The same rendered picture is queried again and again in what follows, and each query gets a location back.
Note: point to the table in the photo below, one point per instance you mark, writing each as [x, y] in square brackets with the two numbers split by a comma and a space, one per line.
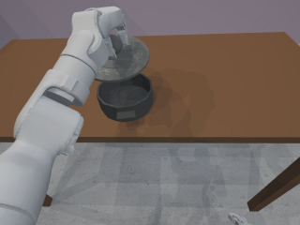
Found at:
[207, 88]

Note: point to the robot right hand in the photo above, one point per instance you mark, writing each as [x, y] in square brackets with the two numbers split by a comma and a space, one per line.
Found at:
[238, 220]

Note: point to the left robot upper arm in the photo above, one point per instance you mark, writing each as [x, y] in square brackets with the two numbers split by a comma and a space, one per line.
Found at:
[50, 129]

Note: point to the knob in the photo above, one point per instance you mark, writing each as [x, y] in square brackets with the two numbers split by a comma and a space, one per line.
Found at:
[116, 43]

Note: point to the lid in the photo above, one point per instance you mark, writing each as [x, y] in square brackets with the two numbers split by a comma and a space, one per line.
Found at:
[131, 61]

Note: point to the pot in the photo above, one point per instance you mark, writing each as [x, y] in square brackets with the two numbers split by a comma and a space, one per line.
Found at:
[127, 100]

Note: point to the robot left hand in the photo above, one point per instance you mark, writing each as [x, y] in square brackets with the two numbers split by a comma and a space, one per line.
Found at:
[118, 22]

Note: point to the robot left forearm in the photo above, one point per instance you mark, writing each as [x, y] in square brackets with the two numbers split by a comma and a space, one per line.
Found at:
[69, 81]

